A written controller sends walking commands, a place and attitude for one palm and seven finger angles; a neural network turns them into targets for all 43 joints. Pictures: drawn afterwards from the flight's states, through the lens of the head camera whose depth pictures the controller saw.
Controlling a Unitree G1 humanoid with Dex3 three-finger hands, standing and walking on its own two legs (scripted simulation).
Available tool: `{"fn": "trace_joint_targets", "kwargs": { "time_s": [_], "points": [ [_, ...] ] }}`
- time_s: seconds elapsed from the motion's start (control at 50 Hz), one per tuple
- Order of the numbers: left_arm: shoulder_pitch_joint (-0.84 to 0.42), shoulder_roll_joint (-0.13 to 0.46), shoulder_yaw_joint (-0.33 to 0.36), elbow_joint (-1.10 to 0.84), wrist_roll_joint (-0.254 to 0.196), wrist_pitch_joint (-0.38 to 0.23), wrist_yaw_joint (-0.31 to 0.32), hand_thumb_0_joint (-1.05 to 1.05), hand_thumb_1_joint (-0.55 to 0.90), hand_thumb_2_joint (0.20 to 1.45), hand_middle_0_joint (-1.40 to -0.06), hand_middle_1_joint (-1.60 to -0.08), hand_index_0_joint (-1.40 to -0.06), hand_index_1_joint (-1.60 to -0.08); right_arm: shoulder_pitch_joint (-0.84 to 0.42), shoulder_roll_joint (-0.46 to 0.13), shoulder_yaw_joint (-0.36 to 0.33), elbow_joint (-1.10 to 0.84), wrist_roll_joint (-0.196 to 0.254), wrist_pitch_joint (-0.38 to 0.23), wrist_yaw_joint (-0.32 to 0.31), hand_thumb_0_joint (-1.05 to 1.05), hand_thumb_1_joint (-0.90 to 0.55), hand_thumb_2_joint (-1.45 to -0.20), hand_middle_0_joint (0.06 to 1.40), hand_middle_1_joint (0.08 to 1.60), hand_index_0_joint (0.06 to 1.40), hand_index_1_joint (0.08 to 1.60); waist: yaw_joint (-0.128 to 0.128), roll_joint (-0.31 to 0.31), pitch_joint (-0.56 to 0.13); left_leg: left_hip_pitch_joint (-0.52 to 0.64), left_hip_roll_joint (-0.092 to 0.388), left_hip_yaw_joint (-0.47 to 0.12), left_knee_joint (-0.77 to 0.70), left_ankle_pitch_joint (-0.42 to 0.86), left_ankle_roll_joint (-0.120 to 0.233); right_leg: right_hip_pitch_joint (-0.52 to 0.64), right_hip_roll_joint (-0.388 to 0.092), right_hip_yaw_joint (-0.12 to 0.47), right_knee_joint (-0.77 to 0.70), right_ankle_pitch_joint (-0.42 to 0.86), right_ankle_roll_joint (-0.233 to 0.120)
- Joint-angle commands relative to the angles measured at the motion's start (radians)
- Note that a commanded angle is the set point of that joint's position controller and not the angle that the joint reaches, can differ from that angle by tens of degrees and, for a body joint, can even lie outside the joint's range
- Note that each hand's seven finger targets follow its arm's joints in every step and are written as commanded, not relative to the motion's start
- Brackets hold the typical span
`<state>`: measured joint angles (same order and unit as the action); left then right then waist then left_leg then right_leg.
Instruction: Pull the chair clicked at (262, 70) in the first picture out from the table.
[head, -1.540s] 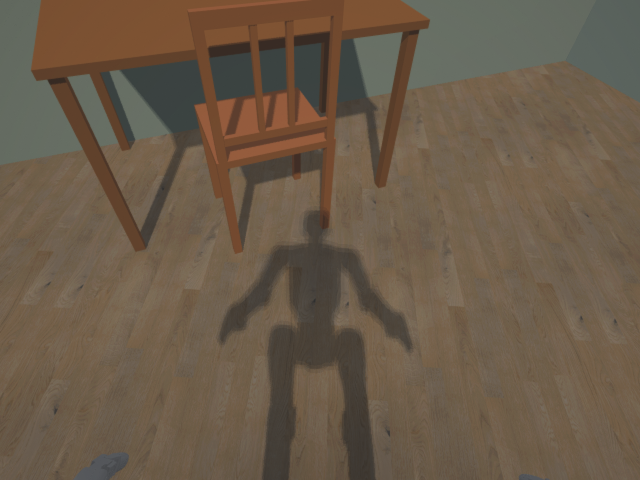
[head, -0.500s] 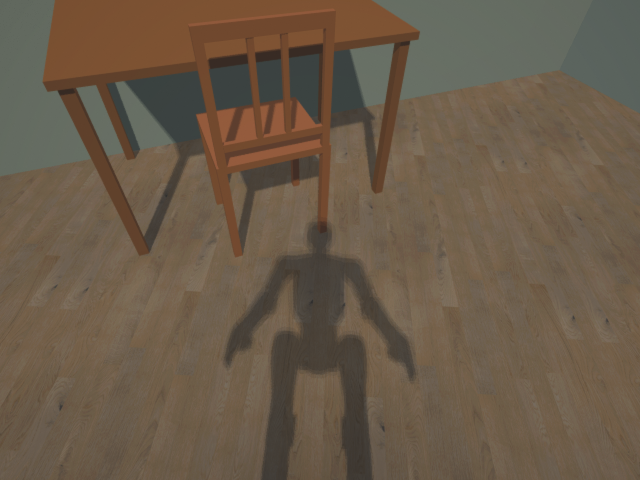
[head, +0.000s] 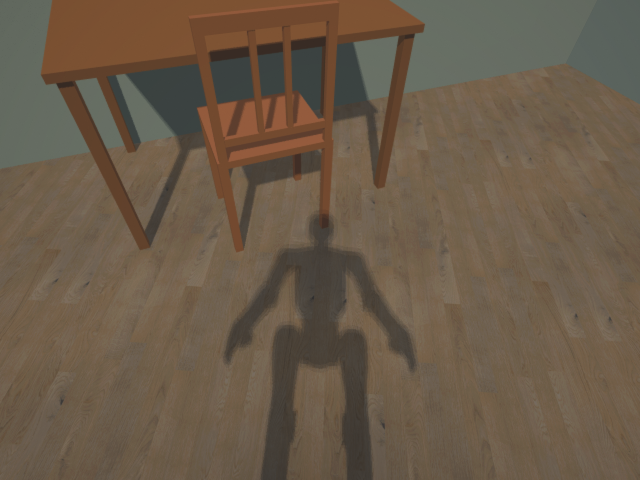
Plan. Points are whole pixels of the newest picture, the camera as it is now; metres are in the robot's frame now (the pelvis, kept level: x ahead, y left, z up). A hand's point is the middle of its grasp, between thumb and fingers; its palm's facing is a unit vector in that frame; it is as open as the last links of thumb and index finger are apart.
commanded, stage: look at it before walking up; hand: left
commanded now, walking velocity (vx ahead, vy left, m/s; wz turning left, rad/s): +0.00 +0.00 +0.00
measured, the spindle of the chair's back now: (256, 85) +1.14 +0.26 -0.08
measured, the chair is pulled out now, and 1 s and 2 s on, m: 0.00 0.00 0.00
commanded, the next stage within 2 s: walk to a spot facing it in 0.10 s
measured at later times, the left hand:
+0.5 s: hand out of the picture +0.07 +0.20 -0.18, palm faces -0.10 -0.97 -0.23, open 7.4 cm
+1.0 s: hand (243, 437) +0.21 +0.13 -0.17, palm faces -0.23 -0.95 -0.20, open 7.4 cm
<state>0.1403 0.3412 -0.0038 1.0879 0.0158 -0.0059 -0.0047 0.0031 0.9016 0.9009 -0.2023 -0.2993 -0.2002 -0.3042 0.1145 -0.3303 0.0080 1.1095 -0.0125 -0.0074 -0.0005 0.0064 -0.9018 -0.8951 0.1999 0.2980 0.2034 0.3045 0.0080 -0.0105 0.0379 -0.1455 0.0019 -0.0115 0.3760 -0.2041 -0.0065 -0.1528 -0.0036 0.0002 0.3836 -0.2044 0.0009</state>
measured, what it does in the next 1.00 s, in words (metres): walks ahead, turning right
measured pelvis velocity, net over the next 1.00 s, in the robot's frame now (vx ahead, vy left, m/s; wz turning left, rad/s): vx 0.21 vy -0.05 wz -0.35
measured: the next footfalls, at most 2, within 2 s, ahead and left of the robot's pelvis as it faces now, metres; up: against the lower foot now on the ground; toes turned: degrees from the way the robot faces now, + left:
left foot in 1.10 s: +0.43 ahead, +0.01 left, +0.00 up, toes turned -17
right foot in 1.72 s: +0.52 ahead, -0.29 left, +0.00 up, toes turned -53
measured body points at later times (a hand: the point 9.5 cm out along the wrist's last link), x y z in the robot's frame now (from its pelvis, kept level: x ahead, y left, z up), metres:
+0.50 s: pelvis +0.04 -0.01 -0.01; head +0.05 -0.01 +0.44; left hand +0.07 +0.25 -0.16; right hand +0.05 -0.27 -0.16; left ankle +0.00 +0.12 -0.75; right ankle +0.01 -0.11 -0.73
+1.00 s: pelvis +0.21 -0.05 -0.01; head +0.24 -0.06 +0.44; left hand +0.23 +0.18 -0.16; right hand +0.27 -0.31 -0.14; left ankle +0.36 +0.05 -0.70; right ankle +0.07 -0.12 -0.75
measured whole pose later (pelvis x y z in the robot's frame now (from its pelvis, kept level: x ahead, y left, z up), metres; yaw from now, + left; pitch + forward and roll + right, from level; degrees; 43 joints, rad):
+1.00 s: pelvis +0.21 -0.05 -0.01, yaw -20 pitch +1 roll -1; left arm 0.43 0.16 0.04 1.04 0.03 -0.06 0.01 0.00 0.90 0.90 -0.20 -0.30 -0.20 -0.30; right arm 0.08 -0.19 -0.05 0.92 -0.02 -0.01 0.02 0.01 -0.91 -0.90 0.19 0.30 0.20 0.30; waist 0.06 0.01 0.03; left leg -0.62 0.11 0.05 0.86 -0.18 -0.06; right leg 0.00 0.06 0.09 0.33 -0.35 -0.04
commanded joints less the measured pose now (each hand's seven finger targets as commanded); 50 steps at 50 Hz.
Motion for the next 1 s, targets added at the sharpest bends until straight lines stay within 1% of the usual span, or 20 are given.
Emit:
{"fn": "trace_joint_targets", "kwargs": {
  "time_s": [0.0,0.18,0.24,0.32,0.36,0.4,0.44,0.48,0.5,0.52,0.54,0.56,0.58,0.6,0.64,0.66,0.74,0.88,0.94,0.98],
  "points": [
    [-0.042,0.208,0.036,-0.064,-0.004,-0.02,0.015,0.0,0.9,0.9,-0.2,-0.3,-0.2,-0.3,-0.043,-0.212,-0.04,-0.061,0.005,-0.025,-0.011,0.0,-0.9,-0.9,0.2,0.3,0.2,0.3,-0.007,0.015,-0.074,0.017,0.114,-0.091,-0.061,0.129,0.035,0.01,-0.118,0.105,-0.062,0.112,-0.03],
    [-0.04,0.208,0.038,-0.064,-0.005,-0.023,0.016,0.0,0.9,0.9,-0.2,-0.3,-0.2,-0.3,-0.05,-0.214,-0.039,-0.061,0.006,-0.028,-0.014,0.0,-0.9,-0.9,0.2,0.3,0.2,0.3,-0.004,0.013,-0.097,0.043,0.118,-0.085,-0.055,0.198,0.034,0.038,-0.123,0.095,-0.051,0.196,-0.029],
    [0.036,0.093,0.017,-0.04,-0.003,0.008,0.015,0.0,0.9,0.9,-0.2,-0.3,-0.2,-0.3,0.026,-0.093,-0.016,-0.04,-0.004,-0.005,-0.011,0.0,-0.9,-0.9,0.2,0.3,0.2,0.3,-0.004,0.003,-0.073,0.039,0.11,-0.033,-0.015,-0.018,0.014,-0.023,-0.101,0.12,-0.048,-0.026,-0.022],
    [0.057,0.103,0.041,-0.087,0.006,0.028,-0.007,0.0,0.9,0.9,-0.2,-0.3,-0.2,-0.3,0.061,-0.119,-0.039,-0.071,-0.012,0.006,-0.011,0.0,-0.9,-0.9,0.2,0.3,0.2,0.3,-0.008,0.008,0.07,-0.055,0.125,-0.044,-0.024,-0.332,0.033,-0.171,-0.053,0.162,-0.023,-0.306,-0.045],
    [0.07,0.092,0.051,-0.114,0.008,0.027,-0.015,0.0,0.9,0.9,-0.2,-0.3,-0.2,-0.3,0.093,-0.135,-0.055,-0.087,-0.011,0.002,-0.012,0.0,-0.9,-0.9,0.2,0.3,0.2,0.3,-0.016,0.051,0.102,-0.045,0.166,-0.088,-0.046,-0.421,0.061,-0.255,-0.018,0.147,0.059,-0.343,-0.048],
    [0.075,0.048,0.055,-0.145,0.005,0.017,-0.023,0.0,0.9,0.9,-0.2,-0.3,-0.2,-0.3,0.133,-0.169,-0.075,-0.097,-0.009,-0.011,-0.017,0.0,-0.9,-0.9,0.2,0.3,0.2,0.3,-0.031,0.173,0.096,0.019,0.286,-0.208,-0.132,-0.437,0.125,-0.341,0.045,0.03,0.275,-0.248,-0.027],
    [0.005,0.029,0.061,-0.19,0.005,0.008,-0.031,0.0,0.9,0.9,-0.2,-0.3,-0.2,-0.3,0.183,-0.165,-0.087,-0.1,-0.007,-0.03,-0.019,0.0,-0.9,-0.9,0.2,0.3,0.2,0.3,-0.059,0.201,0.086,0.12,0.382,-0.245,-0.163,-0.229,0.197,-0.456,-0.008,-0.008,0.448,-0.312,-0.008],
    [0.005,0.0,0.066,-0.205,0.003,-0.003,-0.037,0.0,0.9,0.9,-0.2,-0.3,-0.2,-0.3,0.184,-0.138,-0.089,-0.103,-0.012,-0.04,-0.021,0.0,-0.9,-0.9,0.2,0.3,0.2,0.3,-0.046,0.172,0.065,0.149,0.389,-0.158,-0.094,0.023,0.193,-0.44,-0.055,-0.012,0.425,-0.322,-0.007],
    [0.048,-0.016,0.067,-0.194,0.002,-0.008,-0.04,0.0,0.9,0.9,-0.2,-0.3,-0.2,-0.3,0.158,-0.13,-0.087,-0.109,-0.014,-0.04,-0.022,0.0,-0.9,-0.9,0.2,0.3,0.2,0.3,-0.022,0.165,0.036,0.127,0.365,-0.079,-0.043,0.099,0.162,-0.355,-0.056,-0.035,0.361,-0.302,-0.01],
    [0.11,-0.029,0.071,-0.171,0.003,-0.01,-0.044,0.0,0.9,0.9,-0.2,-0.3,-0.2,-0.3,0.13,-0.122,-0.087,-0.113,-0.014,-0.04,-0.021,0.0,-0.9,-0.9,0.2,0.3,0.2,0.3,0.012,0.153,0.019,0.042,0.324,0.009,0.033,0.1,0.12,-0.208,-0.04,-0.074,0.275,-0.226,-0.013],
    [0.241,-0.018,0.078,-0.131,0.004,-0.014,-0.043,0.0,0.9,0.9,-0.2,-0.3,-0.2,-0.3,0.093,-0.114,-0.086,-0.122,-0.012,-0.038,-0.019,0.0,-0.9,-0.9,0.2,0.3,0.2,0.3,0.08,0.086,-0.038,-0.048,0.264,0.088,0.218,0.083,0.076,-0.02,0.003,-0.108,0.157,-0.091,-0.021],
    [0.389,0.07,0.1,-0.087,0.013,-0.028,-0.031,0.0,0.9,0.9,-0.2,-0.3,-0.2,-0.3,0.087,-0.058,-0.074,-0.148,0.003,-0.038,-0.009,0.0,-0.9,-0.9,0.2,0.3,0.2,0.3,0.139,-0.163,-0.097,-0.279,0.17,0.183,0.523,-0.044,0.018,0.22,-0.123,0.11,-0.002,-0.133,-0.071],
    [0.487,0.171,0.12,-0.064,0.005,-0.04,-0.011,0.0,0.9,0.9,-0.2,-0.3,-0.2,-0.3,0.022,0.008,-0.055,-0.214,0.001,-0.047,0.001,0.0,-0.9,-0.9,0.2,0.3,0.2,0.3,0.159,-0.391,-0.074,-0.557,0.042,0.173,0.795,-0.377,-0.03,0.287,-0.365,0.591,-0.146,-0.015,-0.173],
    [0.492,0.157,0.117,-0.065,-0.008,-0.04,0.006,0.0,0.9,0.9,-0.2,-0.3,-0.2,-0.3,-0.013,-0.024,-0.062,-0.229,-0.003,-0.053,-0.003,0.0,-0.9,-0.9,0.2,0.3,0.2,0.3,0.151,-0.254,-0.077,-0.605,0.077,0.051,0.862,-0.357,-0.014,0.309,-0.381,0.62,-0.143,0.065,-0.232],
    [0.372,0.085,0.103,-0.098,-0.008,-0.045,0.01,0.0,0.9,0.9,-0.2,-0.3,-0.2,-0.3,-0.025,-0.005,-0.07,-0.207,-0.001,-0.057,0.001,0.0,-0.9,-0.9,0.2,0.3,0.2,0.3,0.096,-0.079,-0.002,-0.596,0.141,0.026,0.876,-0.209,-0.013,0.181,-0.332,0.516,-0.131,0.019,-0.245],
    [0.32,0.058,0.093,-0.114,-0.002,-0.048,0.011,0.0,0.9,0.9,-0.2,-0.3,-0.2,-0.3,-0.017,0.001,-0.07,-0.2,-0.006,-0.052,0.004,0.0,-0.9,-0.9,0.2,0.3,0.2,0.3,0.066,-0.037,0.032,-0.567,0.153,0.019,0.849,-0.167,-0.024,0.101,-0.307,0.451,-0.138,0.027,-0.234],
    [0.292,0.024,0.083,-0.111,0.005,-0.067,0.012,0.0,0.9,0.9,-0.2,-0.3,-0.2,-0.3,0.05,0.045,-0.076,-0.184,-0.009,-0.025,0.013,0.0,-0.9,-0.9,0.2,0.3,0.2,0.3,0.002,-0.02,0.036,-0.512,0.14,0.041,0.76,-0.052,-0.054,0.008,-0.23,0.295,-0.163,0.153,-0.198],
    [0.355,-0.005,0.081,-0.084,0.006,-0.075,0.021,0.0,0.9,0.9,-0.2,-0.3,-0.2,-0.3,-0.084,0.066,-0.074,-0.263,-0.007,-0.032,0.026,0.0,-0.9,-0.9,0.2,0.3,0.2,0.3,0.04,-0.102,0.037,-0.591,0.121,0.061,0.586,0.045,-0.062,0.115,-0.181,0.259,-0.133,0.305,-0.181],
    [0.358,0.002,0.084,-0.083,0.014,-0.07,0.029,0.0,0.9,0.9,-0.2,-0.3,-0.2,-0.3,-0.147,0.081,-0.068,-0.295,-0.003,-0.043,0.027,0.0,-0.9,-0.9,0.2,0.3,0.2,0.3,0.059,-0.106,0.035,-0.526,0.098,0.081,0.436,0.003,-0.048,0.153,-0.186,0.262,-0.09,0.411,-0.173],
    [0.333,0.015,0.091,-0.095,0.013,-0.065,0.031,0.0,0.9,0.9,-0.2,-0.3,-0.2,-0.3,-0.131,0.081,-0.066,-0.299,0.0,-0.051,0.025,0.0,-0.9,-0.9,0.2,0.3,0.2,0.3,0.048,-0.121,0.028,-0.395,0.069,0.097,0.323,-0.03,-0.03,0.121,-0.182,0.259,-0.051,0.493,-0.16]
  ]
}}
